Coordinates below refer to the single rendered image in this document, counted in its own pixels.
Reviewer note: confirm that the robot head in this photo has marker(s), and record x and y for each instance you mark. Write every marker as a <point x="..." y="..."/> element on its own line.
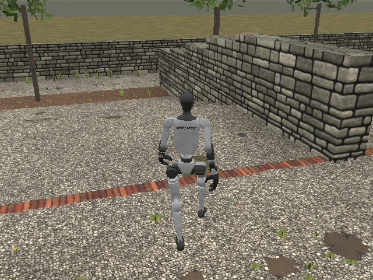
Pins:
<point x="187" y="101"/>

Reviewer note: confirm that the right robot shin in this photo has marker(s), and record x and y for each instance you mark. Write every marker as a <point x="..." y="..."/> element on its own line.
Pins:
<point x="201" y="195"/>

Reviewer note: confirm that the robot right upper arm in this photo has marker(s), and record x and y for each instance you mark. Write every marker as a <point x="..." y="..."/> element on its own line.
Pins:
<point x="204" y="123"/>

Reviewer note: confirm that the robot left hand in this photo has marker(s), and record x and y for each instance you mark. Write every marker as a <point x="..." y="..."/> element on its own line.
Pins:
<point x="166" y="157"/>

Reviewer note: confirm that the robot left upper arm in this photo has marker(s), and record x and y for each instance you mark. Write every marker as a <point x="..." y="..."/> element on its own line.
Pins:
<point x="168" y="123"/>

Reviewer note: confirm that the robot right forearm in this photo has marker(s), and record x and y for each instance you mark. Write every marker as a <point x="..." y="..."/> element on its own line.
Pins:
<point x="211" y="161"/>

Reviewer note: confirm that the robot left forearm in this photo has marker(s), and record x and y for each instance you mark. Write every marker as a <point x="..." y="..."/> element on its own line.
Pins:
<point x="162" y="151"/>

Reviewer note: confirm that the robot right hand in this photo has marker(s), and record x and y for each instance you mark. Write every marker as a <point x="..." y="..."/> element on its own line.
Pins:
<point x="215" y="181"/>

